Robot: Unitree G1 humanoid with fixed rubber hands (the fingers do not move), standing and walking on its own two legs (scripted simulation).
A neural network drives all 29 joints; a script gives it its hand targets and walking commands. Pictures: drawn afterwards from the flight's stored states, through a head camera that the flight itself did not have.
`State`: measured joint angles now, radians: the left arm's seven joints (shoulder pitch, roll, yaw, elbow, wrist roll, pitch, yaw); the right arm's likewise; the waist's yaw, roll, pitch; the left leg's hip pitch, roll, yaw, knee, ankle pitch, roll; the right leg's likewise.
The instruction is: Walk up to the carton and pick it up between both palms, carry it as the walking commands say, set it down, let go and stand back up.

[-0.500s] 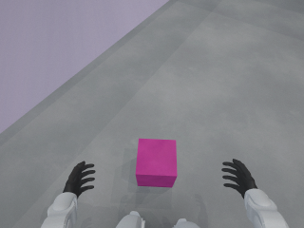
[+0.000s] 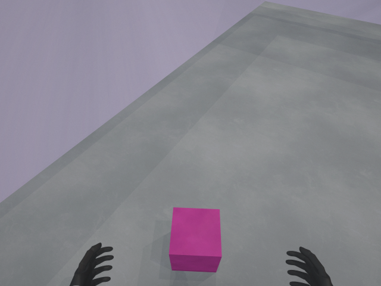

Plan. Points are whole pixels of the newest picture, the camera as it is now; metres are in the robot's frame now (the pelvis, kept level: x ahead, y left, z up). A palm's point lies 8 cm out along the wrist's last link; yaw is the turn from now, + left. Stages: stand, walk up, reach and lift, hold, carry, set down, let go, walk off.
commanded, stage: let go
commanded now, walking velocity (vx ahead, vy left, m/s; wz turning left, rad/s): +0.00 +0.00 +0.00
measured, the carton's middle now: (195, 240) +0.45 +0.00 -0.63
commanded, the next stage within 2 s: stand in 0.06 s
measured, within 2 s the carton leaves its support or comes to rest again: neither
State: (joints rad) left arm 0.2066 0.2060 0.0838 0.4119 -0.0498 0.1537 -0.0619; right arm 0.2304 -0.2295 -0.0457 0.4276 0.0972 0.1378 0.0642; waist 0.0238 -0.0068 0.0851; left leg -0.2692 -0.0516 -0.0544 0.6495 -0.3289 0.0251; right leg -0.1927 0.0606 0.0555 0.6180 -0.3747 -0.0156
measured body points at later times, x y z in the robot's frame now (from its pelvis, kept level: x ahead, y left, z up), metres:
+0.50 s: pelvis +0.00 +0.00 +0.00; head -0.04 +0.01 +0.45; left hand +0.17 +0.29 -0.05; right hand +0.17 -0.26 -0.06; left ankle +0.01 +0.10 -0.72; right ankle -0.02 -0.11 -0.72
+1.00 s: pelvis +0.00 +0.00 +0.00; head -0.05 +0.01 +0.45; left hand +0.16 +0.29 -0.06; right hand +0.16 -0.26 -0.07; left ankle +0.01 +0.10 -0.72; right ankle -0.02 -0.11 -0.72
